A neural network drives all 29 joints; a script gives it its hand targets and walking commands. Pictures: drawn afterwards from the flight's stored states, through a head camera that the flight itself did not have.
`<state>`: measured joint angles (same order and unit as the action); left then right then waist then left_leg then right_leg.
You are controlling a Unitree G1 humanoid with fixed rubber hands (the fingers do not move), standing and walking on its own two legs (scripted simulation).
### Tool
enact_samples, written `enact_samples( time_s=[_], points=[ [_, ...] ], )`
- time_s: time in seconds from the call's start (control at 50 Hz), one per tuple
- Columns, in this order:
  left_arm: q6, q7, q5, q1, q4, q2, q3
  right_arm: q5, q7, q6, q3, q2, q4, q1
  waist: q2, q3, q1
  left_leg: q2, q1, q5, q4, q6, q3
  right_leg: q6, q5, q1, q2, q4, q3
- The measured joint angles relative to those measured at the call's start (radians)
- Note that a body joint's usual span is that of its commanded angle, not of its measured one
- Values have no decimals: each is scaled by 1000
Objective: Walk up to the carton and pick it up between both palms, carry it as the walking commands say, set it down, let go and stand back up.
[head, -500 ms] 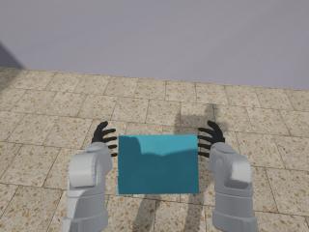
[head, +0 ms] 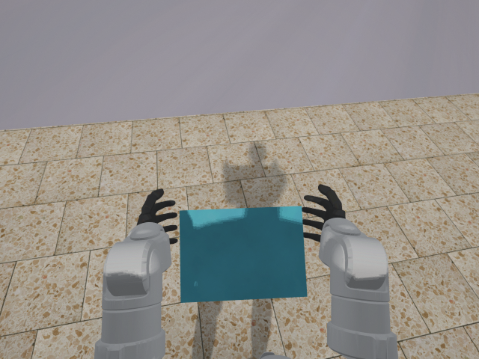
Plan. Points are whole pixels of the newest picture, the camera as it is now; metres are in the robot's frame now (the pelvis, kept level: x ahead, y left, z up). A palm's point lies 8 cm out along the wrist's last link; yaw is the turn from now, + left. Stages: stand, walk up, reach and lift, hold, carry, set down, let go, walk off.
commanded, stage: carry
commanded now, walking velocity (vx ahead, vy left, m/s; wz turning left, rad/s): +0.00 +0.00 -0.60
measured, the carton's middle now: (240, 245) +0.34 +0.01 -0.05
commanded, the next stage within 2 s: none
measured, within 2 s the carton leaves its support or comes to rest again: neither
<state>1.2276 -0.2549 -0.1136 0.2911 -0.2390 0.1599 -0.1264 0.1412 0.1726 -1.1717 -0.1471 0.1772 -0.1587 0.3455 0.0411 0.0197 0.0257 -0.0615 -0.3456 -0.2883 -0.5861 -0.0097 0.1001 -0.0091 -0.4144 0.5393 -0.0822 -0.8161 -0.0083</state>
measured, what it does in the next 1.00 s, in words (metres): walks backwards, turning right: right foot, then left foot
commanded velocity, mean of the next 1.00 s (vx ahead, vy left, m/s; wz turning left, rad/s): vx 0.00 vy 0.00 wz -0.60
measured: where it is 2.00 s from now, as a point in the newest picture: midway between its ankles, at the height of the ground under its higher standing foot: outside the picture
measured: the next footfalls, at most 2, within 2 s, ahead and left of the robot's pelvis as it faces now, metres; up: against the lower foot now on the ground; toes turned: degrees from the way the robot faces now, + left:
right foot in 0.24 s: +0.02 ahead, -0.17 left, +0.00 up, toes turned -15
left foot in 0.66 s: -0.01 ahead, +0.03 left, +0.00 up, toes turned -20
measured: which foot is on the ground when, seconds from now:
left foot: down 0.00-0.24, up 0.26-0.64, down 0.66-1.00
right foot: up 0.00-0.22, down 0.24-0.68, up 0.70-1.00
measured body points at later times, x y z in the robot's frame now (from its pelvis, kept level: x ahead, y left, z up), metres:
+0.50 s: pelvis -0.07 -0.07 -0.01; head -0.01 -0.10 +0.44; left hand +0.28 -0.06 +0.05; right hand +0.17 -0.33 +0.05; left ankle -0.01 +0.05 -0.68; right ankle -0.02 -0.16 -0.73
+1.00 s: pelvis -0.14 -0.09 +0.00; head -0.15 -0.08 +0.45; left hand +0.19 -0.14 +0.09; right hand +0.04 -0.38 +0.08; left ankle -0.05 +0.04 -0.73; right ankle -0.21 -0.21 -0.72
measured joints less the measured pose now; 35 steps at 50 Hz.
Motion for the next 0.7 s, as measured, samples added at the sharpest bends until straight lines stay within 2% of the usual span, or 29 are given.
enact_samples(
  time_s=[0.06,0.1,0.16,0.2,0.22,0.24,0.26,0.28,0.32,0.36,0.38,0.44,0.5,0.56,0.64,0.66,0.7],
  points=[
    [28,-44,34,2,10,0,-6,20,-22,-10,9,-5,22,-13,-33,16,29,-57,29,1,25,-13,26,-24,-47,13,30,-173,50],
    [31,-55,46,25,28,6,-15,34,-29,-18,-2,-3,18,-9,-41,18,39,-84,32,7,27,-27,41,-39,-39,-7,57,-169,46],
    [15,-68,62,46,35,13,-26,51,-36,-16,-21,4,9,12,-46,16,41,-119,27,-3,-2,-46,73,-57,-40,-62,92,-60,38],
    [9,-73,60,56,38,16,-28,61,-48,-6,-30,6,13,19,-56,15,31,-146,16,-19,-37,-62,91,-51,-42,-107,105,32,52],
    [10,-71,56,65,47,19,-32,63,-49,-5,-33,6,16,18,-61,16,28,-160,12,-29,-58,-73,100,-43,-8,-139,109,104,63],
    [11,-66,49,76,61,23,-37,65,-49,-5,-33,5,18,15,-66,18,26,-177,4,-42,-85,-85,108,-35,81,-166,108,184,73],
    [2,-57,42,82,85,26,-36,69,-48,-2,-37,2,20,9,-96,14,13,-206,-11,-59,-123,-94,96,-13,151,-166,85,196,85],
    [-9,-51,35,87,115,28,-27,69,-47,-1,-44,-3,19,-4,-122,8,-6,-212,-37,-98,-181,-96,68,10,159,-161,68,184,96],
    [-17,-47,28,96,164,32,-6,51,-33,-7,-52,-14,7,-40,-110,-3,-34,-150,-100,-264,-323,-110,31,39,134,-138,78,161,83],
    [-21,-24,15,103,178,34,-10,17,8,-19,-48,-17,-14,-52,-86,-37,-52,-91,-150,-328,-430,-119,17,51,143,-127,81,174,51],
    [-24,-8,6,102,173,33,-14,1,29,-23,-40,-17,-24,-53,-78,-50,-60,-72,-172,-319,-457,-122,13,44,163,-119,76,187,37],
    [-33,33,-17,97,134,32,-32,-38,84,-28,-22,-13,-55,-37,-57,-77,-84,-44,-219,-235,-490,-123,-5,64,205,-96,45,210,8],
    [-43,54,-30,102,80,34,-45,-58,109,-25,-27,0,-84,3,-43,-94,-94,-31,-232,-202,-446,-116,-25,83,231,-70,9,215,2],
    [-54,63,-43,94,37,31,-38,-55,101,-15,-38,11,-96,34,-31,-88,-82,-3,-215,-197,-374,-90,-44,90,262,-48,-14,230,-9],
    [-30,33,-45,72,19,23,-18,-25,49,0,-41,13,-46,37,-11,-45,-44,42,-91,-151,-158,-47,-66,83,307,-35,-31,267,-39],
    [-23,29,-44,64,23,21,-18,-21,44,0,-34,11,-30,33,-5,-33,-34,53,-38,-125,-73,-36,-66,78,319,-39,-37,282,-50],
    [-15,21,-31,44,29,13,-25,-6,35,0,-13,9,2,25,43,-27,-12,72,19,17,33,-2,-36,52,315,-52,-28,290,-87]
  ],
)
